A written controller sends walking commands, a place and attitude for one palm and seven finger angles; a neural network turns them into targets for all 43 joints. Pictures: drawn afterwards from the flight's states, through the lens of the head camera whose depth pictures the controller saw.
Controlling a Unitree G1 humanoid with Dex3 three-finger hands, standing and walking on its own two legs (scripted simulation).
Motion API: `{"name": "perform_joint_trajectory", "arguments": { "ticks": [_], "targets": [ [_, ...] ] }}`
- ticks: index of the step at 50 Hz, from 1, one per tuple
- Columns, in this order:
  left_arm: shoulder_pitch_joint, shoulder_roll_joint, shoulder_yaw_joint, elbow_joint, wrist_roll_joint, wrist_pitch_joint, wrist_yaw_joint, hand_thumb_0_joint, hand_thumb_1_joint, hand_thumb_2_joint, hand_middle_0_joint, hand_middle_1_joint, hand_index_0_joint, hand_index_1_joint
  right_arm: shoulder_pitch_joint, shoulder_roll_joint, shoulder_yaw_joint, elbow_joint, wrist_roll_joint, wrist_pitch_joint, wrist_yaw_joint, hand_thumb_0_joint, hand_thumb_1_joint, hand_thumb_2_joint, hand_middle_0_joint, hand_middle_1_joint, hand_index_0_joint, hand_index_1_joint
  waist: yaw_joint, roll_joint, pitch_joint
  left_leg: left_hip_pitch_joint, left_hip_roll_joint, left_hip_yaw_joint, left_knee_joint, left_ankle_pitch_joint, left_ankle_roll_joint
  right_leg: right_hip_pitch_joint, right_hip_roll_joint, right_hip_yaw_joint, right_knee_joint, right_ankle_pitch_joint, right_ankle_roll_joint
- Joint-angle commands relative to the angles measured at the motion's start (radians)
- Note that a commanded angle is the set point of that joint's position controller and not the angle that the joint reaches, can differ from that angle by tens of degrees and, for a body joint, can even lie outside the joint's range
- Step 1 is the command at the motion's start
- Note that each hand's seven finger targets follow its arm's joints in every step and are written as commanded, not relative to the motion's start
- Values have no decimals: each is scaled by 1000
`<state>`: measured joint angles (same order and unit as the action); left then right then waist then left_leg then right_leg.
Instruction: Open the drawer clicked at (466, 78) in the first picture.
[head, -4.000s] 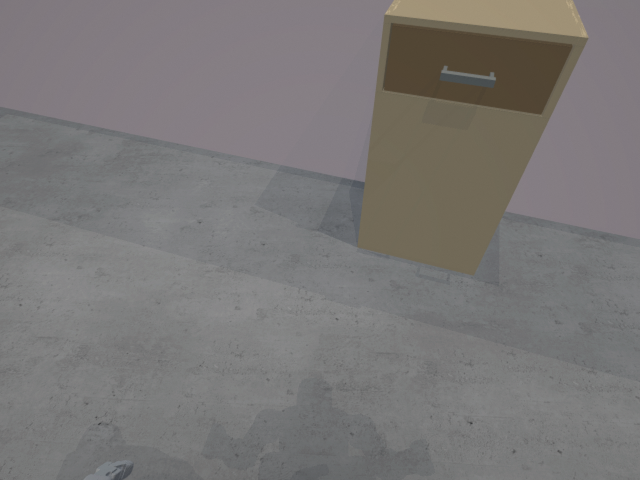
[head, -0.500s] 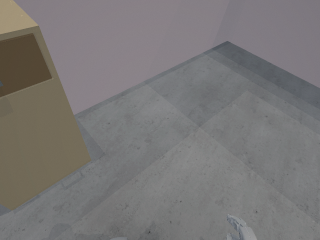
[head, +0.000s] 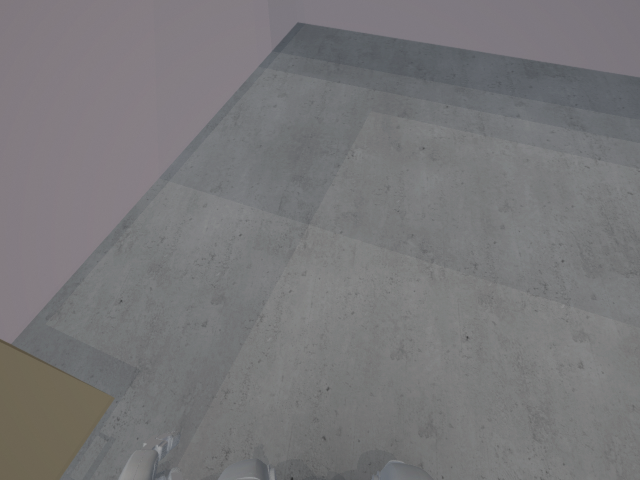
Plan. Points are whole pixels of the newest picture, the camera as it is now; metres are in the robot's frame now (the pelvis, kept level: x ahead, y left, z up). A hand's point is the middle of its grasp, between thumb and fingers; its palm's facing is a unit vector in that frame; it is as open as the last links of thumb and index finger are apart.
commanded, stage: walk to a spot facing it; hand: left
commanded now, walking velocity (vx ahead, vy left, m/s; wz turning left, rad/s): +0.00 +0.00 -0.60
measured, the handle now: out of the picture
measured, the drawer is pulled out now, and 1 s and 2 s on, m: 0.00 0.00 0.00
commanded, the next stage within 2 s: turn to face it in 1.86 s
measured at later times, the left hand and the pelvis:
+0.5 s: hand (162, 471) +0.15 +0.24 -0.16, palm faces -0.24 -0.96 -0.17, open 7.4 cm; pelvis +0.02 +0.06 +0.02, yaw -18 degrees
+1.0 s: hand (260, 418) +0.21 +0.11 -0.13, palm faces -0.58 -0.76 -0.28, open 7.4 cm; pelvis -0.01 +0.02 +0.01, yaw -38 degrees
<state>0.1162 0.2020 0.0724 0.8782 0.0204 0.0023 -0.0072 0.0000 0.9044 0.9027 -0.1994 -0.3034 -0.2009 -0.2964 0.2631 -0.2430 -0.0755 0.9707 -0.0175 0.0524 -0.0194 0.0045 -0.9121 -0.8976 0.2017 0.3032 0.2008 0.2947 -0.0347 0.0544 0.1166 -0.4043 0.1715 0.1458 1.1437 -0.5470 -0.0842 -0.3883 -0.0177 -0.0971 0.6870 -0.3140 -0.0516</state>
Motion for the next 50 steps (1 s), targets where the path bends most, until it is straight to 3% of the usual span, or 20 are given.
{"name": "perform_joint_trajectory", "arguments": {
  "ticks": [1,3,12,14,16,17,18,19,20,22,25,30,35,41,43,44,45,46,47,50],
  "targets": [
    [57,179,39,-54,-10,3,35,0,900,900,-200,-300,-200,-300,-37,-66,-5,-111,-3,-24,-2,0,-900,-900,200,300,200,300,37,-190,-215,-158,-6,-115,65,133,-13,272,-230,285,-284,640,-109],
    [49,184,36,-51,-7,0,30,0,900,900,-200,-300,-200,-300,-22,-55,-4,-99,-5,-15,-2,0,-900,-900,200,300,200,300,26,-170,-195,-127,-28,-107,10,159,-18,214,-208,274,-297,602,-105],
    [66,220,49,-49,4,16,19,0,900,900,-200,-300,-200,-300,-106,-45,2,-146,9,-29,-5,0,-900,-900,200,300,200,300,55,-216,-192,-10,-111,-95,-330,127,-2,180,-183,420,-293,467,-130],
    [44,220,52,-57,3,22,18,0,900,900,-200,-300,-200,-300,-80,-50,1,-148,13,-35,-9,0,-900,-900,200,300,200,300,38,-241,-197,48,-126,-97,-426,149,9,158,-173,448,-274,464,-115],
    [12,204,49,-63,-4,29,18,0,900,900,-200,-300,-200,-300,-12,-57,-3,-128,15,-46,-15,0,-900,-900,200,300,200,300,2,-219,-214,211,-130,-89,-649,275,19,83,-128,440,-204,423,-56],
    [15,164,42,-77,-12,34,14,0,900,900,-200,-300,-200,-300,25,-104,-8,-120,10,-56,-20,0,-900,-900,200,300,200,300,-15,-97,-236,348,-32,-182,-776,308,54,-33,-50,377,-110,285,-3],
    [45,100,30,-98,-21,36,4,0,900,900,-200,-300,-200,-300,12,-204,-26,-137,-4,-61,-17,0,-900,-900,200,300,200,300,-3,220,-225,424,239,-445,-882,398,134,-225,93,220,113,-114,66],
    [39,126,35,-94,-3,38,2,0,900,900,-200,-300,-200,-300,-24,-230,-29,-155,-5,-51,-13,0,-900,-900,200,300,200,300,0,233,-169,299,349,-481,-896,429,211,-227,60,161,338,-276,91],
    [69,146,46,-73,5,47,1,0,900,900,-200,-300,-200,-300,-93,-177,-16,-167,-8,-50,-15,0,-900,-900,200,300,200,300,30,184,-142,211,313,-421,-902,382,215,-207,25,193,442,-220,103],
    [93,155,62,-43,11,50,-17,0,900,900,-200,-300,-200,-300,-161,-120,1,-193,-9,-61,-20,0,-900,-900,200,300,200,300,64,115,-86,171,194,-237,-881,443,178,-196,10,158,549,-112,114],
    [99,117,52,-31,7,52,-26,0,900,900,-200,-300,-200,-300,-102,-100,1,-167,-4,-68,-22,0,-900,-900,200,300,200,300,46,106,-117,276,135,-96,-825,625,167,-217,-3,115,571,-50,132],
    [46,95,39,-43,2,59,-26,0,900,900,-200,-300,-200,-300,11,-114,-15,-124,-2,-65,-18,0,-900,-900,200,300,200,300,2,111,-128,384,177,-63,-812,666,194,-219,-33,71,444,-73,146],
    [-6,79,30,-57,1,62,-25,0,900,900,-200,-300,-200,-300,42,-131,-27,-92,-7,-60,-10,0,-900,-900,200,300,200,300,-20,153,-111,366,223,-20,-806,652,206,-154,-58,29,281,-125,136],
    [21,67,22,-54,-1,39,-16,0,900,900,-200,-300,-200,-300,31,-154,-44,-69,-11,-54,4,0,-900,-900,200,300,200,300,-2,160,-159,347,246,68,-684,710,166,16,-19,-25,-17,-82,87],
    [115,116,34,-30,3,20,-6,0,900,900,-200,-300,-200,-300,32,-140,-40,-72,-2,-51,10,0,-900,-900,200,300,200,300,58,40,-213,229,208,133,-468,635,81,254,-41,9,-259,155,51],
    [185,238,52,-11,13,3,8,0,900,900,-200,-300,-200,-300,21,-70,-22,-110,6,-45,16,0,-900,-900,200,300,200,300,97,-290,-225,-64,88,153,-249,164,17,443,-271,338,-341,421,-38],
    [229,311,68,2,-2,6,22,0,900,900,-200,-300,-200,-300,-45,-36,-3,-155,1,-34,13,0,-900,-900,200,300,200,300,118,-371,-222,-215,-10,40,-51,-114,-8,413,-414,512,-323,731,-136],
    [221,292,65,2,-9,14,30,0,900,900,-200,-300,-200,-300,-47,-53,-6,-154,6,-21,3,0,-900,-900,200,300,200,300,109,-270,-218,-208,1,-71,31,-79,6,370,-402,432,-317,651,-175],
    [162,260,64,-12,-9,14,36,0,900,900,-200,-300,-200,-300,-64,-49,-4,-147,3,-17,1,0,-900,-900,200,300,200,300,92,-306,-179,-240,5,-103,37,-18,8,329,-332,404,-348,542,-139],
    [48,179,37,-38,-11,8,31,0,900,900,-200,-300,-200,-300,-45,-72,-15,-103,-6,-15,4,0,-900,-900,200,300,200,300,34,-213,-125,-202,-3,-122,35,168,-12,261,-217,290,-328,541,-87]
  ]
}}
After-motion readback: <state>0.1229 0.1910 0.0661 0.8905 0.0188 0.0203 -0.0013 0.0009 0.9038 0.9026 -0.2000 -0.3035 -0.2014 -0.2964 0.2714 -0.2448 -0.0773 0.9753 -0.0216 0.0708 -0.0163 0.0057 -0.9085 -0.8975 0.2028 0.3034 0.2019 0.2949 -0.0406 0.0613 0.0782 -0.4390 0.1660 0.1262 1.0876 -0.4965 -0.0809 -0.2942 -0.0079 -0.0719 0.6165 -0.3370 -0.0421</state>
